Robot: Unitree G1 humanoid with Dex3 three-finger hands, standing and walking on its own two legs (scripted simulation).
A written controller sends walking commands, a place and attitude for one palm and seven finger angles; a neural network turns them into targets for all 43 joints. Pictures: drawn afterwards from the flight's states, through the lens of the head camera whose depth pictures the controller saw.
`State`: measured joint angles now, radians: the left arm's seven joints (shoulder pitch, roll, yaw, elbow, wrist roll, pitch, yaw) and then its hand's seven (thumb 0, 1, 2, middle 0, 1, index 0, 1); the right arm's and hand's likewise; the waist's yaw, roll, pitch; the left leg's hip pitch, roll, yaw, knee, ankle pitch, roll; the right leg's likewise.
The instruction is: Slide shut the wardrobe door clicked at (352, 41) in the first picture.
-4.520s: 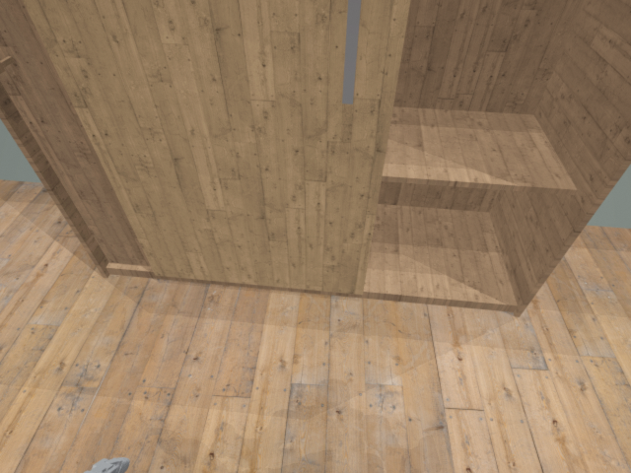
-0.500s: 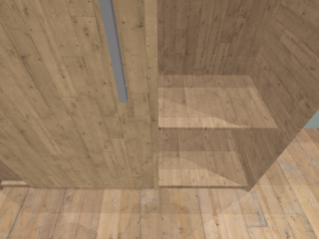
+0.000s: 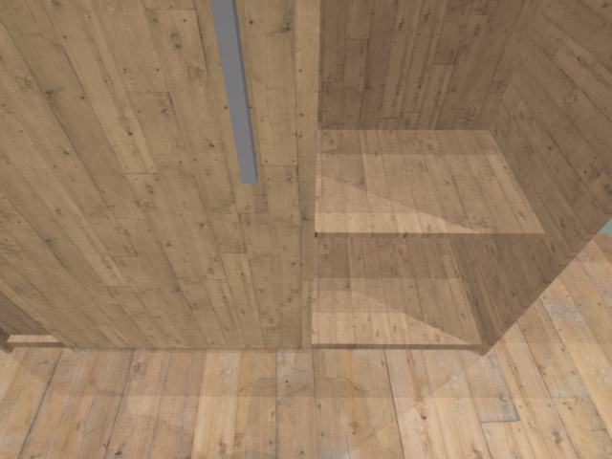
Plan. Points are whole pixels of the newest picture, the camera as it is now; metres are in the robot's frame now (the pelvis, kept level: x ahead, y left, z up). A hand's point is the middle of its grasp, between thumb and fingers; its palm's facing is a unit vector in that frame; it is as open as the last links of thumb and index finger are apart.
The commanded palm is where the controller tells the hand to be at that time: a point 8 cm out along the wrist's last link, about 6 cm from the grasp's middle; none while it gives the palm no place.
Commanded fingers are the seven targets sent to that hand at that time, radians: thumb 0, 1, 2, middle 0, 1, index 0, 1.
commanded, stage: look again from close up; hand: left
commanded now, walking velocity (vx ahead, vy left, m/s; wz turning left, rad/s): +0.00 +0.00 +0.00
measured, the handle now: (238, 80) +0.53 +0.12 +0.23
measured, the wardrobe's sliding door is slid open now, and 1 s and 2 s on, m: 0.57 0.57 0.57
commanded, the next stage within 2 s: raise the hand with hooked fingers in 0.72 s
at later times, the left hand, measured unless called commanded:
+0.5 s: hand out of the picture +0.01 +0.21 -0.17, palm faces +0.00 -0.98 -0.21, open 7.3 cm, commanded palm none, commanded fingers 0.00 0.90 0.90 -0.20 -0.30 -0.20 -0.30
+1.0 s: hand (146, 418) +0.17 +0.21 -0.02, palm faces +0.27 -0.94 -0.20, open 7.4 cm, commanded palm +0.12 +0.25 -0.03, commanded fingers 0.00 0.67 0.80 -0.22 -0.45 -0.22 -0.45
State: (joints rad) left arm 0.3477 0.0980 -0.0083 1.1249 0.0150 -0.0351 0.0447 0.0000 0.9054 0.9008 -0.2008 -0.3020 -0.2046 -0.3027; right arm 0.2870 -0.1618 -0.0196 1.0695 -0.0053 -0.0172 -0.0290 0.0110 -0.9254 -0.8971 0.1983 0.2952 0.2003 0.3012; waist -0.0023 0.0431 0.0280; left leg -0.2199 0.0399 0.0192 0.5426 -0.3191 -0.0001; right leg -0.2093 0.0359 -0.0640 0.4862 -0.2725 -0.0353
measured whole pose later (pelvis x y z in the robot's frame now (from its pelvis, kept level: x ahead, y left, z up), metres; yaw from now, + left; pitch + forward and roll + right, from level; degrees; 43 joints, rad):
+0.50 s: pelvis +0.00 +0.04 +0.00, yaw -1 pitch -1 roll +1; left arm 0.28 0.16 -0.01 1.09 0.01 0.00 0.03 0.00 0.91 0.90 -0.20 -0.30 -0.20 -0.30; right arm 0.33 -0.15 0.02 1.11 -0.01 -0.04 -0.02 0.01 -0.91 -0.90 0.20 0.30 0.20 0.30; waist 0.00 0.01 0.02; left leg -0.16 -0.05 0.08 0.44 -0.27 0.06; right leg -0.21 -0.05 -0.01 0.49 -0.27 0.03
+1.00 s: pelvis +0.00 +0.02 +0.00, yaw +1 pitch +0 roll +1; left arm 0.45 0.20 0.02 0.12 -0.14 -0.01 0.15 0.04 0.90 0.88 -0.20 -0.34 -0.20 -0.34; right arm 0.33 -0.23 -0.01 0.84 0.05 -0.26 -0.08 0.02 -0.92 -0.90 0.20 0.30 0.20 0.30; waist -0.01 0.03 -0.05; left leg -0.25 -0.03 0.03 0.56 -0.32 0.03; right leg -0.27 -0.04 -0.05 0.59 -0.32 0.00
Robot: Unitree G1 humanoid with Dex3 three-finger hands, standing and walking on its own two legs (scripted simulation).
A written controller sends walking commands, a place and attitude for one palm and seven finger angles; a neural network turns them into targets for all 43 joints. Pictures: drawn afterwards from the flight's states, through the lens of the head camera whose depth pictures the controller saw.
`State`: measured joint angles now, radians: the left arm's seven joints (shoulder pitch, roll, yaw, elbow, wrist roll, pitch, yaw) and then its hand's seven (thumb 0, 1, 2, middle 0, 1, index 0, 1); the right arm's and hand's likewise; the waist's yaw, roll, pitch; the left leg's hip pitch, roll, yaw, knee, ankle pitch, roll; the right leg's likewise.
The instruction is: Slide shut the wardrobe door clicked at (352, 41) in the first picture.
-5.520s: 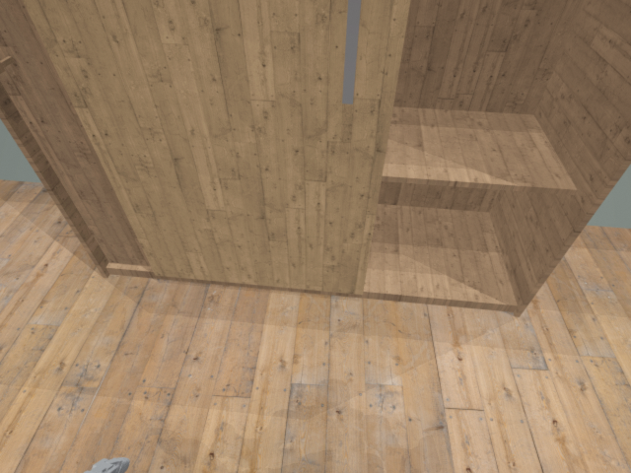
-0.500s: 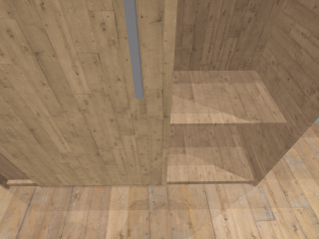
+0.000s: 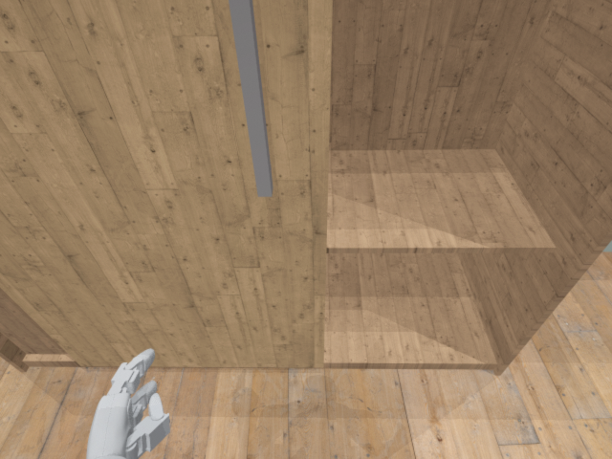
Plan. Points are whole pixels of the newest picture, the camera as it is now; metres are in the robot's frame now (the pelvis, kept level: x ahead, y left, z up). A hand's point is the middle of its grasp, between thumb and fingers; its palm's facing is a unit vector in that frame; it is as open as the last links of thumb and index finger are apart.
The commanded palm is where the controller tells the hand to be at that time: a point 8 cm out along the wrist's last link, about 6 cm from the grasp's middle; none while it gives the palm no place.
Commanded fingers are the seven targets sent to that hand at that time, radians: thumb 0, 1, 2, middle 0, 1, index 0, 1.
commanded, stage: raise the hand with hooked fingers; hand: left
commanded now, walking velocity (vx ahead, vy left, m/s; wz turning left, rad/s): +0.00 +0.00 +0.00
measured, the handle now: (256, 99) +0.53 +0.10 +0.24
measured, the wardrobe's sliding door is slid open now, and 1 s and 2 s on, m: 0.57 0.57 0.57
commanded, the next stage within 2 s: move the hooked fingers beside the handle in 1.92 s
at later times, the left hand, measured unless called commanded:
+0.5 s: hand (148, 400) +0.17 +0.18 +0.08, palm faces +0.03 -0.99 -0.13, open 10.1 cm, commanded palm +0.15 +0.25 +0.07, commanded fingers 0.00 0.08 0.55 -0.26 -0.82 -0.26 -0.82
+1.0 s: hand (75, 317) +0.22 +0.25 +0.15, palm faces +0.06 -0.99 -0.11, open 13.0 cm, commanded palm +0.19 +0.30 +0.16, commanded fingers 0.00 -0.50 0.30 -0.30 -1.20 -0.30 -1.20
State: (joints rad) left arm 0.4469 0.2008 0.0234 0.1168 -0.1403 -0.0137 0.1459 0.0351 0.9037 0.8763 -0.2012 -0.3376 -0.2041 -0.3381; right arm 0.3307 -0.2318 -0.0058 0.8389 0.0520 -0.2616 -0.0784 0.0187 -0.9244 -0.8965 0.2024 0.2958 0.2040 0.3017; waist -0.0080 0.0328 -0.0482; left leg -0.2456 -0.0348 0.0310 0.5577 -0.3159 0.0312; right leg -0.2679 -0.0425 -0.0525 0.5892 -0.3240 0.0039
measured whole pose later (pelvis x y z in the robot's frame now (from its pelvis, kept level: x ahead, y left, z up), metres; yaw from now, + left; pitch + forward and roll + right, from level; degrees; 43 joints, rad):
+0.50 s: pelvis -0.03 -0.04 -0.03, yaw +3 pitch +4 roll -2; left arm 0.31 0.28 0.24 -0.05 -0.33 -0.41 -0.38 0.01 0.31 0.65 -0.23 -0.68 -0.24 -0.68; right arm 0.20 -0.24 0.04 0.62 0.05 -0.27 -0.08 0.01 -0.91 -0.90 0.20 0.30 0.20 0.30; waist 0.06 0.05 -0.06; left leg -0.55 0.03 -0.06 0.90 -0.42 -0.02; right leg -0.51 0.01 -0.15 0.84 -0.41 -0.06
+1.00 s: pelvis -0.02 +0.00 +0.00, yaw +0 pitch -2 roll -1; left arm 0.12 0.38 0.37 -0.09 -0.34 -0.01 -0.35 -0.01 -0.28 0.40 -0.29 -1.06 -0.29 -1.06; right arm 0.25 -0.27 0.05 0.63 0.06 -0.34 -0.11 0.02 -0.91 -0.90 0.20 0.30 0.20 0.30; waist 0.05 0.03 -0.03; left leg -0.26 -0.01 0.01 0.60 -0.32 0.03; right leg -0.25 -0.01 -0.07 0.56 -0.28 0.00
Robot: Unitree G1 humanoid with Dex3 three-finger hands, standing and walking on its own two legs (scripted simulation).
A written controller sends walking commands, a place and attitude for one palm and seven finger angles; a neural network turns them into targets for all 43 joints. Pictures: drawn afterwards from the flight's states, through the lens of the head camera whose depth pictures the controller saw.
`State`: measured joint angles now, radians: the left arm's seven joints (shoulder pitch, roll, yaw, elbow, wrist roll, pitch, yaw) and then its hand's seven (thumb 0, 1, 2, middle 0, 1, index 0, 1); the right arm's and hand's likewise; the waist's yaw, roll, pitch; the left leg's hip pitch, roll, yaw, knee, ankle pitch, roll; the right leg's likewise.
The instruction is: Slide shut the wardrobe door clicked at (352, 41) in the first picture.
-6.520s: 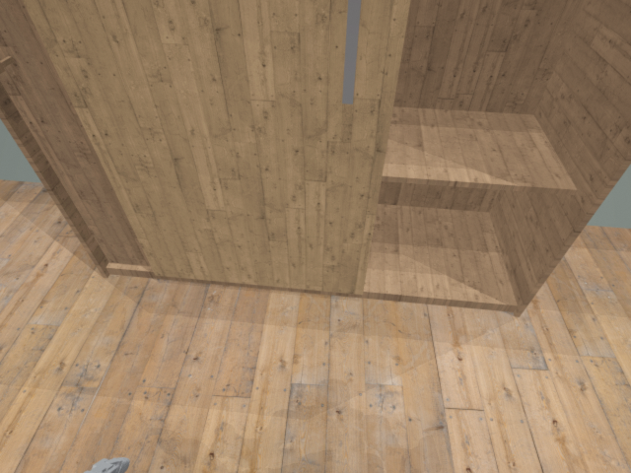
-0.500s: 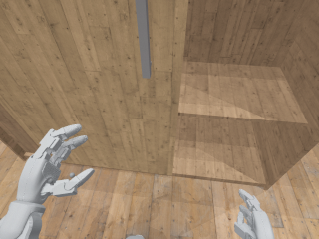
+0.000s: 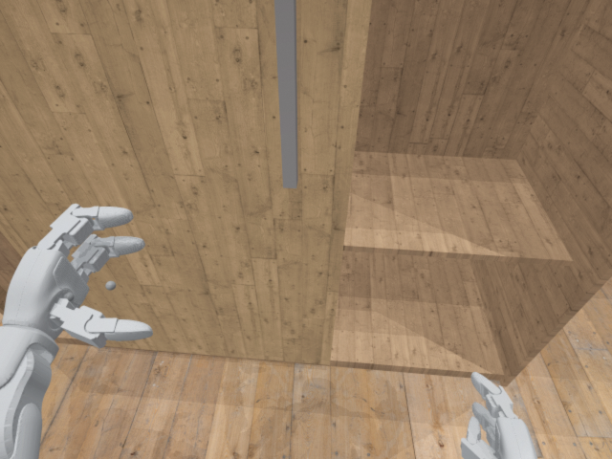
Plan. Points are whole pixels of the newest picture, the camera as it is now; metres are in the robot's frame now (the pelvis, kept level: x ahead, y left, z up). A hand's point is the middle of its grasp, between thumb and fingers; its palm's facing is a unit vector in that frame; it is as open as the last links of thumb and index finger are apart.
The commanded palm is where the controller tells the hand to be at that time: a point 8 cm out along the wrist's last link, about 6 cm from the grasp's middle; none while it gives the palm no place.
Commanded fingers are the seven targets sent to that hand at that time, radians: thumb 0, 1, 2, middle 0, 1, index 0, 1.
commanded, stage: raise the hand with hooked fingers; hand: left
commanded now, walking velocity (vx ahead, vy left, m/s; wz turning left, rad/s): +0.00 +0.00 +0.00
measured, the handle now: (290, 92) +0.55 +0.09 +0.24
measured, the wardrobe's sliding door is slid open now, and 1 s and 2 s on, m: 0.57 0.57 0.57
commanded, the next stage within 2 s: move the hooked fingers beside the handle in 0.92 s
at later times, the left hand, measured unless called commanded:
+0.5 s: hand (43, 187) +0.28 +0.29 +0.26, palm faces +0.13 -0.99 -0.11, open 13.9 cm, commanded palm +0.24 +0.32 +0.24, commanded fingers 0.00 -0.50 0.30 -0.30 -1.20 -0.30 -1.20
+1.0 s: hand (100, 207) +0.28 +0.24 +0.24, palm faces +0.08 -0.99 -0.13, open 14.0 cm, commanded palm +0.24 +0.29 +0.24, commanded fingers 0.00 -0.50 0.30 -0.30 -1.20 -0.30 -1.20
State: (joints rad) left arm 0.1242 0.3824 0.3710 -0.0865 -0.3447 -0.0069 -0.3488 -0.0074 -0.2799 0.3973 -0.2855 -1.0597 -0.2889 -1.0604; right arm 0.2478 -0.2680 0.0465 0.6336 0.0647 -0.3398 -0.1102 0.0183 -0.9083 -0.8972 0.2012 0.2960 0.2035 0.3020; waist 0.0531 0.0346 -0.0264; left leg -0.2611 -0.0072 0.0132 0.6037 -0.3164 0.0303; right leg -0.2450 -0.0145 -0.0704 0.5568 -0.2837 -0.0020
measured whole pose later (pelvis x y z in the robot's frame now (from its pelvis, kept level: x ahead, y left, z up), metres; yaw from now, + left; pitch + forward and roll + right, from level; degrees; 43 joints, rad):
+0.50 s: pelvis +0.00 -0.01 +0.01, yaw +1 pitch -3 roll -1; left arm -0.26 0.55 0.51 0.08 -0.34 0.31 -0.44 -0.01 -0.50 0.30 -0.30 -1.20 -0.31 -1.20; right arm 0.20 -0.26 0.11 0.64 0.09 -0.22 -0.09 0.02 -0.91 -0.90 0.20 0.30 0.21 0.30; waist 0.08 0.06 -0.03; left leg -0.16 -0.02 -0.01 0.47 -0.25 0.02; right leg -0.14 -0.02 -0.09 0.44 -0.23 -0.01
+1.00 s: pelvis +0.00 -0.03 +0.01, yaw +0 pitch -3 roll +0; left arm -0.17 0.51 0.49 0.04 -0.35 0.31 -0.44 -0.02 -0.50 0.30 -0.30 -1.20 -0.30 -1.20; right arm 0.19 -0.28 0.08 0.63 0.10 -0.22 -0.09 0.02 -0.91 -0.90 0.20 0.30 0.20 0.30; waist 0.07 0.09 -0.03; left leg -0.16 0.02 -0.01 0.48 -0.26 -0.01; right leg -0.16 0.01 -0.09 0.46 -0.25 -0.04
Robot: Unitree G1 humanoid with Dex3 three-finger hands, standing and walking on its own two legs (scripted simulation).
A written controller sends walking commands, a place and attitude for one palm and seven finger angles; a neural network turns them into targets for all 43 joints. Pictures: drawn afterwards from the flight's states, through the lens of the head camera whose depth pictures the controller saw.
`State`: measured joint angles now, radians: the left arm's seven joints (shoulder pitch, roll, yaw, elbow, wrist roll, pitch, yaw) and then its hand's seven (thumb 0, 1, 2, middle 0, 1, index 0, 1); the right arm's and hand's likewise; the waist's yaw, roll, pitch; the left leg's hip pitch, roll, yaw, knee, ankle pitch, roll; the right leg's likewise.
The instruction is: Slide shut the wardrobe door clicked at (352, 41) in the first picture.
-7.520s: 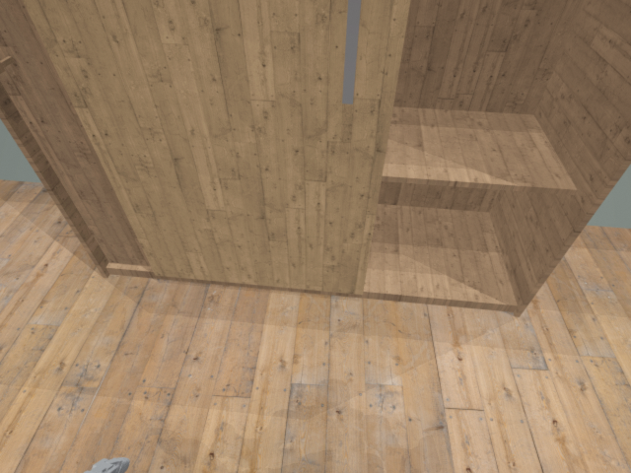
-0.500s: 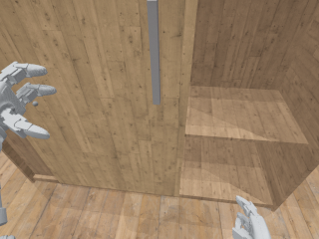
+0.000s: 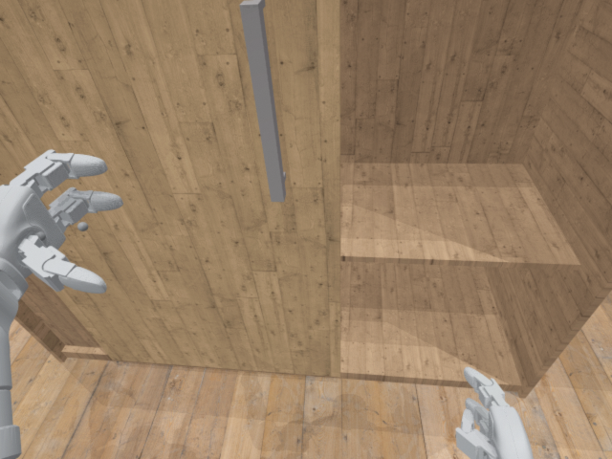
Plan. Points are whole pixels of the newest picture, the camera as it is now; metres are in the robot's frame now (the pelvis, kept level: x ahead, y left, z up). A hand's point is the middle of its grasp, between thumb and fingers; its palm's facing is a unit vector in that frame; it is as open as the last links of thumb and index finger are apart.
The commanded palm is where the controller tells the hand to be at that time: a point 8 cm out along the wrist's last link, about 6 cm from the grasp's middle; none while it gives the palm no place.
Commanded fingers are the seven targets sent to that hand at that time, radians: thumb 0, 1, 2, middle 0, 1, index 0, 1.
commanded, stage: move the hooked fingers beside the handle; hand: left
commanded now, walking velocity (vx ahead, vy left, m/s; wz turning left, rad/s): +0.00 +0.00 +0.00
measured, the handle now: (270, 111) +0.55 +0.12 +0.23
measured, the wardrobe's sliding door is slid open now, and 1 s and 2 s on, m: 0.57 0.57 0.57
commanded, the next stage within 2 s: none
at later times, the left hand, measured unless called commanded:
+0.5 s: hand (118, 183) +0.34 +0.26 +0.24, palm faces +0.06 -1.00 -0.05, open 13.9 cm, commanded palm +0.31 +0.29 +0.22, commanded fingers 0.00 -0.50 0.30 -0.30 -1.20 -0.30 -1.20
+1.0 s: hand (177, 160) +0.41 +0.22 +0.22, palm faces +0.03 -1.00 -0.03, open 14.0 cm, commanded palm +0.39 +0.26 +0.21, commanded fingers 0.00 -0.50 0.30 -0.30 -1.20 -0.30 -1.20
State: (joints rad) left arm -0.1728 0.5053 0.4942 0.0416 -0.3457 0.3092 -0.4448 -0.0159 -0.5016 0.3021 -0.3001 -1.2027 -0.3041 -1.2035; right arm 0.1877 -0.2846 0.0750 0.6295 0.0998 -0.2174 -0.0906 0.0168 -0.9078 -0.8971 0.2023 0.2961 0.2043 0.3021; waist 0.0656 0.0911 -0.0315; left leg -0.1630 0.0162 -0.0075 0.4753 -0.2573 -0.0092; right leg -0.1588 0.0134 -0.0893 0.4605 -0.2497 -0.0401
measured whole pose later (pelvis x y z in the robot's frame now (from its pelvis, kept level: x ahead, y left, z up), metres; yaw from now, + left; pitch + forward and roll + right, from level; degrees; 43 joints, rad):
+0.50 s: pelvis +0.00 +0.01 +0.00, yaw -1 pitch -2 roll +0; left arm -0.39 0.48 0.44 0.25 -0.30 0.27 -0.36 -0.02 -0.50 0.30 -0.30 -1.20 -0.31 -1.20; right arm 0.21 -0.26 0.08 0.64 0.10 -0.21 -0.08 0.02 -0.91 -0.90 0.20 0.30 0.20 0.30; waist 0.03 0.07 -0.05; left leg -0.18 0.01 0.01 0.47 -0.26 0.00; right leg -0.18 0.01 -0.07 0.46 -0.25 -0.03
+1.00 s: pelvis +0.01 +0.02 +0.00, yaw -2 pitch +0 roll +0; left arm -0.59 0.39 0.32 0.41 -0.22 0.25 -0.21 -0.02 -0.50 0.30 -0.30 -1.20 -0.30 -1.20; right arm 0.24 -0.25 0.06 0.66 0.08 -0.15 -0.08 0.01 -0.91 -0.90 0.20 0.30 0.21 0.30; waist 0.01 0.06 -0.04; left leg -0.19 0.00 0.04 0.43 -0.25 0.02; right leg -0.20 -0.01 -0.04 0.43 -0.23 -0.01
